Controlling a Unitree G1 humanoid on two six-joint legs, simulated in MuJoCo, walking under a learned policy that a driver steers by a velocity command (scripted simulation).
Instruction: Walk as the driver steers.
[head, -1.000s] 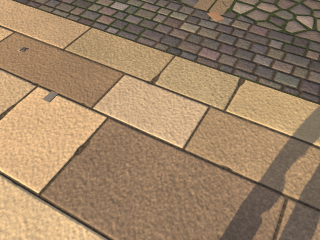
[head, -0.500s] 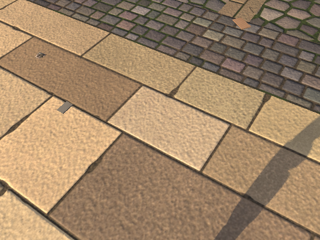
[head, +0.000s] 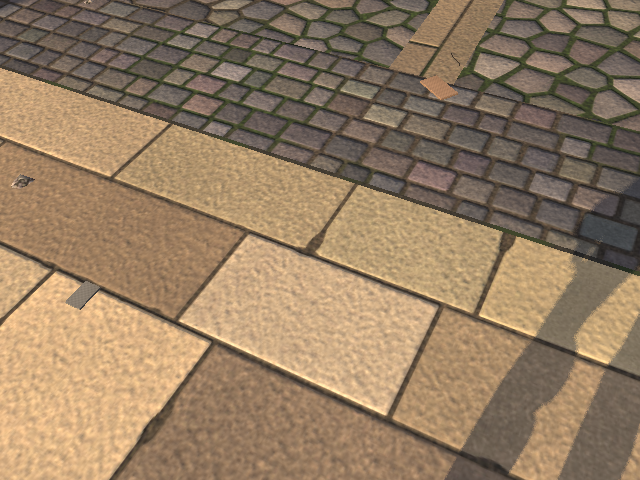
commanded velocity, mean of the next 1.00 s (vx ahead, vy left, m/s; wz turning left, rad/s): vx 0.19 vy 0.00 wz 0.37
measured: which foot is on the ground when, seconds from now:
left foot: down 0.00-0.06, up 0.08-0.32, down 0.34-0.98, up 1.00-1.00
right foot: down 0.00-0.34, up 0.36-0.98, down 1.00-1.00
